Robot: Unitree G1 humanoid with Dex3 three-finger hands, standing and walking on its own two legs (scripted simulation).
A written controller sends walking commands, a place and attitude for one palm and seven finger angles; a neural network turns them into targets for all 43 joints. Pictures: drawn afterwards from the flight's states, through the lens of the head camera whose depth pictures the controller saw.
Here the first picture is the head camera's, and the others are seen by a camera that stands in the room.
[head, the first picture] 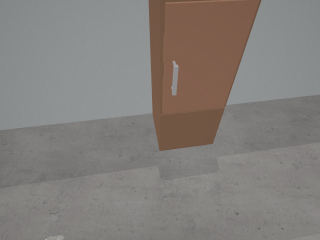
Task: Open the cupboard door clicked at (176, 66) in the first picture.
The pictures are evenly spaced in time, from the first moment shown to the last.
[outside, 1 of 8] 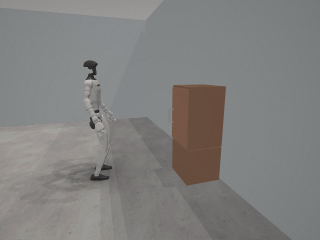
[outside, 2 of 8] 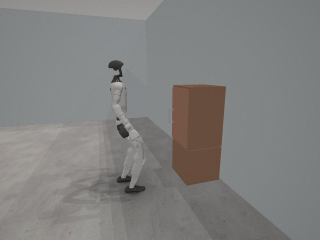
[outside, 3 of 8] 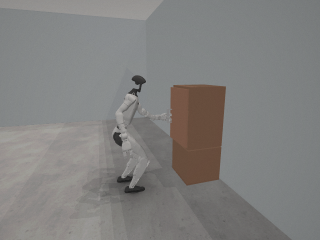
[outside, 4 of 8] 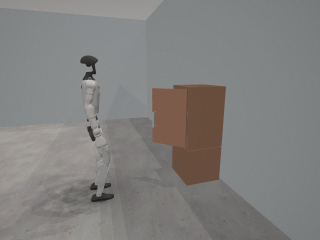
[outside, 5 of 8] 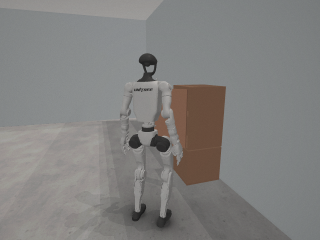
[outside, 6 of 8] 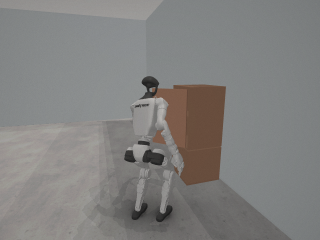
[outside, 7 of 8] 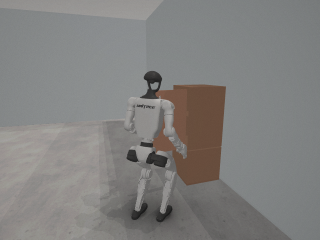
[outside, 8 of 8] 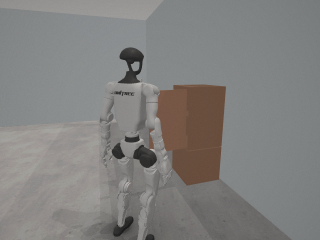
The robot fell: no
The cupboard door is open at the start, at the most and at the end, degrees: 0 97 96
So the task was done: yes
